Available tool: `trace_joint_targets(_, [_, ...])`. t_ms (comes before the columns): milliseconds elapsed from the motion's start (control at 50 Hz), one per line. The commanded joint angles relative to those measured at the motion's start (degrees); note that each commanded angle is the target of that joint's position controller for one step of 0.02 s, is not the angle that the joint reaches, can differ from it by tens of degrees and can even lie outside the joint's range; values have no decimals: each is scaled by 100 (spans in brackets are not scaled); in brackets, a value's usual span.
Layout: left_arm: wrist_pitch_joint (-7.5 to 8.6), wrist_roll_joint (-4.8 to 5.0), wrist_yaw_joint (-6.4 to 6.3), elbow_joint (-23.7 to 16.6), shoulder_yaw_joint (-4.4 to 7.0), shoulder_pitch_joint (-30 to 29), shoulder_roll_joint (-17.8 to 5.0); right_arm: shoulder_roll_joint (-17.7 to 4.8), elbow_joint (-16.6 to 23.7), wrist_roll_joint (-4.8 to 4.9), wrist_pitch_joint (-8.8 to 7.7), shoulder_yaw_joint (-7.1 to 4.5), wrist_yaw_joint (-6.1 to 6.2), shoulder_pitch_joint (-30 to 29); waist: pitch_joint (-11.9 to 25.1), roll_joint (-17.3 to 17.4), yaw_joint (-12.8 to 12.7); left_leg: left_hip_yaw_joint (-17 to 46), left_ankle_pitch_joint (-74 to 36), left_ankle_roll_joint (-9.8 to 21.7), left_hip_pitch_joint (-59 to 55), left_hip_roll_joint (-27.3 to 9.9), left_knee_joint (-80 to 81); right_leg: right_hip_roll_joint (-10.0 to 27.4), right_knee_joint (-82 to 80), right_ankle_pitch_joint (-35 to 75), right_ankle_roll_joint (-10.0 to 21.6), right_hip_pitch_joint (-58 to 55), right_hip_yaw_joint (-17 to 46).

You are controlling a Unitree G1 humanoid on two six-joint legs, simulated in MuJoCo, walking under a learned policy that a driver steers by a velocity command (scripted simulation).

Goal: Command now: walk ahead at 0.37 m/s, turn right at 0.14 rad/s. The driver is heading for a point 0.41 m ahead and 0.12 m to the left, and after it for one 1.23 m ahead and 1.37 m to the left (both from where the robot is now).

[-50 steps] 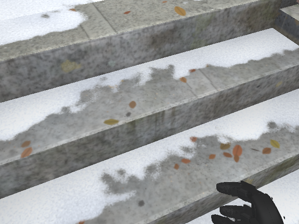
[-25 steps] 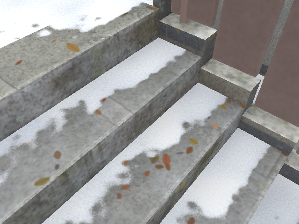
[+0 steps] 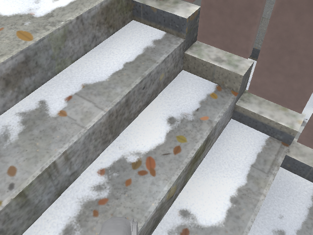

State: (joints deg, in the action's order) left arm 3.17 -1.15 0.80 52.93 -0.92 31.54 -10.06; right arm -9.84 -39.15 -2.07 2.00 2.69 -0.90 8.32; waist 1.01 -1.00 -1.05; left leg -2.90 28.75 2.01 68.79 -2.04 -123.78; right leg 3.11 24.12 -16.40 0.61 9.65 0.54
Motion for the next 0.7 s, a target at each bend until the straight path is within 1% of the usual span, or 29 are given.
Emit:
trace_joint_targets(20, [-156, 201, -398, -439, 325, -103, -1017, 44, 1022, 230, 153, 35, 325, -1119, -321, -773, 140, -68, 618, -18, -465, -353, 1961, 1034, -1548, 1518, 843, -168, 393])
trace_joint_targets(60, [-168, 319, -369, -781, 348, -815, -1099, 22, 877, 313, 138, 47, 312, -426, -39, -998, 532, -204, 488, 235, -3408, -187, 3897, 996, -2034, 2668, 652, 1229, -377])
trace_joint_targets(80, [223, -334, 245, -713, 511, -1158, -1881, -476, 1021, 77, -40, 40, -294, -686, -198, -879, 843, -577, 580, 23, -4047, 542, 2926, 1484, -2357, 3186, 1762, 2868, 943])
trace_joint_targets(100, [306, -287, 378, -1287, 802, -2436, -2744, -775, 984, -17, -197, -98, -431, -242, -112, -871, 1384, -394, 325, 32, -3656, 675, 4074, 1779, -2018, 3932, 1944, 1641, 717])
trace_joint_targets(120, [291, -198, 462, -1491, 789, -2692, -2483, -1193, 590, -38, -356, -288, -453, 343, 587, -584, 1321, -615, 176, 123, -3739, 1012, 5574, 1478, -903, 5374, 2004, 413, 287])
trace_joint_targets(140, [288, -323, 539, -1226, 657, -1966, -1738, -1496, 235, 11, -413, -455, -341, 1111, 1197, -377, 1142, 233, -692, 496, -4620, 980, 6847, 905, 1316, 6959, 1693, 149, -357])
trace_joint_targets(160, [278, -497, 654, -1549, 349, -1276, -382, -2403, -232, -186, -495, -662, -170, 2411, 1961, 2236, 828, 4984, -1033, 1602, -7201, -612, 9223, -620, 3781, 1390, 819, 3531, 479])
trace_joint_targets(180, [264, 78, 578, -1516, 461, -1783, -706, -2023, -458, -530, -524, -563, -191, 3653, 1074, 2104, 1676, 7189, 1493, 1070, -7270, -1123, 10432, -1420, 5871, 1097, 829, 5426, 2525])
trace_joint_targets(200, [334, 239, 410, -1538, 466, -2162, -556, -1608, -606, -424, -531, -502, -326, 3202, -226, 1795, 1418, 6257, 2431, 727, -6327, -1057, 10327, -1338, 6432, 1715, 905, 6292, 2617])
trace_joint_targets(220, [356, 303, 233, -1468, 441, -2282, -595, -1356, -565, -263, -502, -473, -451, 2181, -507, 1203, 913, 5546, 1590, 1089, -5398, -1091, 9864, -1057, 7004, 2062, 845, 6133, 2172])
trace_joint_targets(240, [345, 186, 92, -1462, 429, -2468, -750, -1014, -663, -168, -421, -419, -457, 1840, -116, 740, 697, 5223, 292, 1463, -5041, -1250, 9636, -1033, 8339, 1845, 969, 6011, 1850])
trace_joint_targets(260, [304, 115, 12, -1404, 397, -2412, -704, -416, -946, -165, -393, -270, -508, 1401, 13, 189, 195, 4527, 213, 1127, -4282, -1222, 9483, -767, 8798, 1797, 1169, 5767, 1742])
trace_joint_targets(280, [225, 101, -14, -1361, 329, -2250, -449, 29, -1096, -223, -410, -154, -482, 915, -155, -203, -189, 3828, 714, 653, -3629, -1020, 9575, -590, 8647, 1858, 1292, 5574, 1798])
trace_joint_targets(300, [-34, -429, 67, -1820, 112, -2121, 202, -470, -1068, 202, -513, -485, -15, 871, 145, -833, -618, 3463, 496, 319, -3995, -876, 10143, -649, 8482, 894, 594, 4483, 1308])
trace_joint_targets(340, [-201, -262, 107, -1951, 115, -2488, -54, -791, -1336, 150, -673, -564, 150, 612, -613, -668, -597, 2617, 212, 331, -3926, -636, 10237, -640, 8449, 475, 310, 5269, 1272])
trace_joint_targets(360, [-231, -128, 58, -2002, 166, -2591, -299, -824, -1252, 116, -726, -563, 162, 678, -751, -562, -454, 2145, -685, 376, -4088, -628, 10503, -749, 8011, 459, 231, 5329, 937])
trace_joint_targets(380, [-225, -127, 83, -2085, 168, -2669, -401, -659, -1290, 196, -736, -552, 110, 620, -825, -458, -483, 1633, -1008, 355, -3943, -457, 10669, -540, 7219, 613, 239, 5038, 812])
trace_joint_targets(400, [-263, -91, 57, -2023, 291, -2767, -698, -707, -1197, 182, -720, -616, 115, 703, -557, -298, -219, 1017, -1343, 337, -4069, -261, 10948, -607, 6601, 908, 248, 4437, 444])
trace_joint_targets(420, [-278, -46, 126, -2154, 300, -2989, -672, -747, -1220, 256, -725, -678, 186, 964, -436, 37, -103, 916, -1973, 480, -4367, -325, 11128, -386, 5821, 1157, 125, 4087, 174])
trace_joint_targets(440, [-257, -35, 122, -2186, 360, -3045, -836, -748, -1263, 232, -745, -695, 267, 1259, -364, 315, 90, 823, -2548, 547, -4969, -334, 11191, -317, 5273, 1370, 40, 4015, -87])
trace_joint_targets(500, [-221, -42, 159, -2179, 308, -3414, -481, -768, -1250, 274, -750, -753, 420, 1993, 4, 639, 541, 904, -3952, 568, -7038, -601, 11014, -155, 4161, 1697, -67, 4431, -476])
trace_joint_targets(540, [-263, -90, 260, -2088, 287, -3391, -256, -830, -1083, 130, -741, -812, 387, 2331, -67, 708, 703, 1072, -4621, 651, -7708, -761, 10631, -157, 3896, 1245, -85, 4724, -702])
trace_joint_targets(560, [-343, -166, 336, -2234, 159, -3866, -202, -645, -1622, -704, -905, -515, -206, 3072, 167, 1990, 775, 1450, -4056, 1099, -8387, -1189, 10386, -103, 4505, 1370, 189, 5679, 16])
trace_joint_targets(580, [-312, -213, 309, -2174, 220, -3930, -380, -380, -1697, -666, -988, -512, -300, 3347, -203, 1455, 872, 1746, -4018, 1311, -9053, -1473, 10329, -102, 4477, 1219, 301, 6673, 193])
trace_joint_targets(600, [-299, -278, 252, -2115, 216, -4198, -316, -196, -1595, -519, -1008, -452, -321, 3219, -269, 951, 910, 1774, -4077, 1393, -9282, -1578, 10224, -105, 4321, 1021, 300, 7236, 186])
trace_joint_targets(640, [-233, -217, 210, -2154, 94, -4665, 49, -131, -1814, -393, -992, -381, -333, 3320, -245, 767, 829, 1800, -4769, 1256, -9397, -1583, 10250, 111, 3971, 559, 326, 7354, -147])
trace_joint_targets(660, [-334, -213, 186, -2105, -29, -4639, 355, -58, -1728, -334, -947, -306, -349, 3057, -134, 860, 612, 1596, -4873, 1220, -8629, -1439, 10426, 106, 4132, 591, 302, 6479, -342])
trace_joint_targets(680, [-358, -156, 176, -2135, -87, -4695, 407, -162, -1685, -357, -929, -317, -372, 2851, -216, 842, 500, 1351, -5319, 1102, -7577, -1226, 10640, 94, 3864, 738, 366, 5242, -494])
trace_joint_targets(700, [-405, -186, 229, -2094, -95, -4402, 215, -393, -1456, -400, -944, -358, -403, 2195, -147, 633, 138, 922, -6246, 909, -6090, -901, 10691, -134, 3314, 1197, 497, 3290, -729])
